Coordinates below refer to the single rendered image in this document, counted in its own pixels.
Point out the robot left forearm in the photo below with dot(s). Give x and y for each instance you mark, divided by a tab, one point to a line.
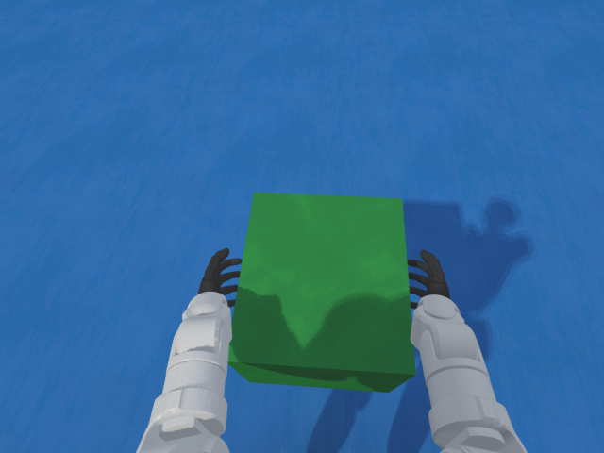
192	400

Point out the left robot upper arm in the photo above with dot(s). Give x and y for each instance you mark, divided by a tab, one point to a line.
201	443

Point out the carton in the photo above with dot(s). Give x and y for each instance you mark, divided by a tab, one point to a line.
323	298

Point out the right robot hand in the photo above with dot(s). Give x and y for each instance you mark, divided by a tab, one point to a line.
435	282

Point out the robot right forearm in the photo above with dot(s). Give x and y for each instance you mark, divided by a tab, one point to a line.
464	410

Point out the left robot hand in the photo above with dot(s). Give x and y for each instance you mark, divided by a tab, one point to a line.
212	280

